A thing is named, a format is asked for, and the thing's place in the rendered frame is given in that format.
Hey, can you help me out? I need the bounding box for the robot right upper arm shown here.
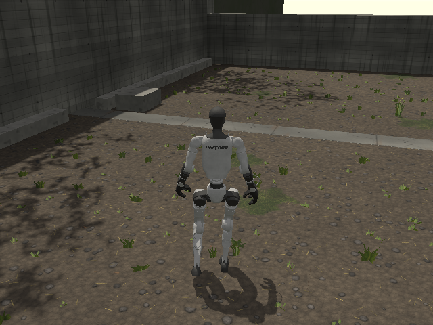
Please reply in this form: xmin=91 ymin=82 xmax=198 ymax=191
xmin=231 ymin=136 xmax=250 ymax=174

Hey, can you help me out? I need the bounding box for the robot torso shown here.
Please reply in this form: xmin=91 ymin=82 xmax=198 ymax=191
xmin=201 ymin=133 xmax=233 ymax=203

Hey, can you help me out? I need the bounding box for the right robot hand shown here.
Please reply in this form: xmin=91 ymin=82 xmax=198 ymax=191
xmin=243 ymin=189 xmax=258 ymax=205

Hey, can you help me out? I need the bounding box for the robot left upper arm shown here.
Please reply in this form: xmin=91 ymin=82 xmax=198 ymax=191
xmin=183 ymin=136 xmax=203 ymax=173

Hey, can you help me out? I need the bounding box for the robot right foot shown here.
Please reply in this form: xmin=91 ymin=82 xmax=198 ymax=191
xmin=219 ymin=255 xmax=229 ymax=272

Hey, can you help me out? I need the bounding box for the left robot hand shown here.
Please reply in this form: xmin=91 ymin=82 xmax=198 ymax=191
xmin=175 ymin=184 xmax=191 ymax=198

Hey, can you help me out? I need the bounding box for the robot left forearm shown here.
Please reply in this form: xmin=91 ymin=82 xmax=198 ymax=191
xmin=177 ymin=163 xmax=190 ymax=187

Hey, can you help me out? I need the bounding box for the robot right forearm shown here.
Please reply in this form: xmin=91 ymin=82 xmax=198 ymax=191
xmin=243 ymin=164 xmax=257 ymax=192

